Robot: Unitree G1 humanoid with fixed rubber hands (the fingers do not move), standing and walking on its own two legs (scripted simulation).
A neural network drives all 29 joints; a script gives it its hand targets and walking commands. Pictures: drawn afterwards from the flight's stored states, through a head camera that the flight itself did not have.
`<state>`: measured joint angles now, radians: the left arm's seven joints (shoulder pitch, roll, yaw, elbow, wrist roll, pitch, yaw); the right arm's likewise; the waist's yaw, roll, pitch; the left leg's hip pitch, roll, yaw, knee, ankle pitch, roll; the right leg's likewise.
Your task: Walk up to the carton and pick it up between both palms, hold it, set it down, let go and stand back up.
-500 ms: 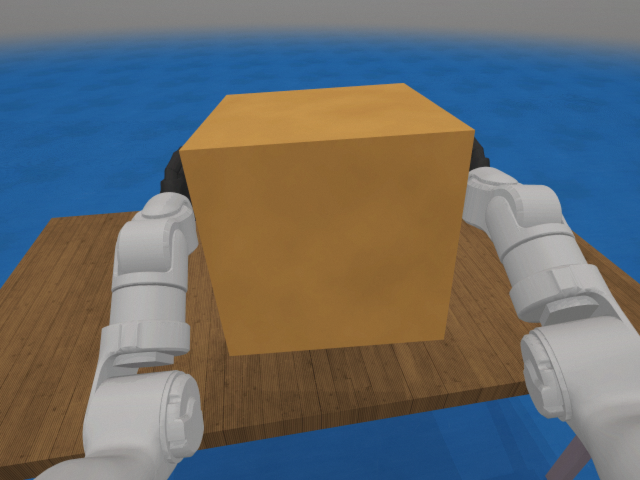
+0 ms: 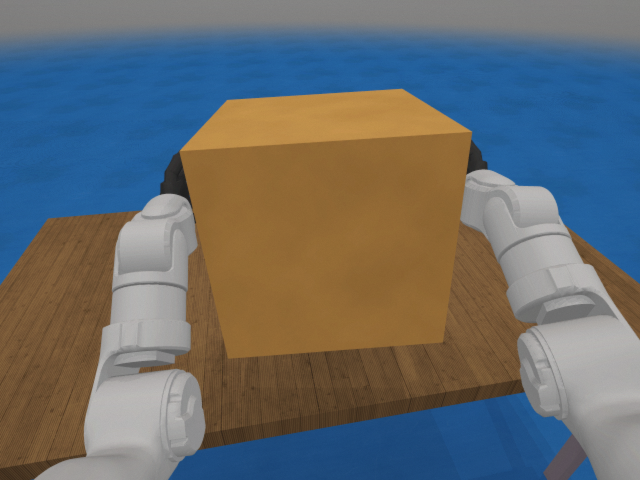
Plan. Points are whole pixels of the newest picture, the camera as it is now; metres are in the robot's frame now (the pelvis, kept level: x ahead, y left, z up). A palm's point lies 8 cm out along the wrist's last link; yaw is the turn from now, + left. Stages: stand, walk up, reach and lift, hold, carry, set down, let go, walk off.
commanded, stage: hold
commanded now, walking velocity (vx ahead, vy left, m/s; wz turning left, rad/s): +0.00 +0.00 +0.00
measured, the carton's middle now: (324, 209) +0.41 +0.01 +0.20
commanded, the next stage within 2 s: none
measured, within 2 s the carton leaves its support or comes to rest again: neither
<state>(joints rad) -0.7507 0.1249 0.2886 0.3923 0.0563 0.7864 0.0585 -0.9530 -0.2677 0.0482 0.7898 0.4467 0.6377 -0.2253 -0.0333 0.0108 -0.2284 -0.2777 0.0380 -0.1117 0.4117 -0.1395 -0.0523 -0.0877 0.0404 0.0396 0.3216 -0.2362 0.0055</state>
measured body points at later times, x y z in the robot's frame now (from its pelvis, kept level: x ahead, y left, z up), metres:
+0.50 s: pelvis +0.00 +0.01 +0.00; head -0.08 +0.02 +0.44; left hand +0.38 +0.19 +0.24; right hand +0.39 -0.17 +0.26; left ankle +0.05 +0.15 -0.74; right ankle -0.04 -0.13 -0.74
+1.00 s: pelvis +0.00 +0.00 +0.00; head -0.09 +0.01 +0.44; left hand +0.37 +0.19 +0.24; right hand +0.38 -0.17 +0.25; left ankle +0.05 +0.15 -0.74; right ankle -0.04 -0.13 -0.74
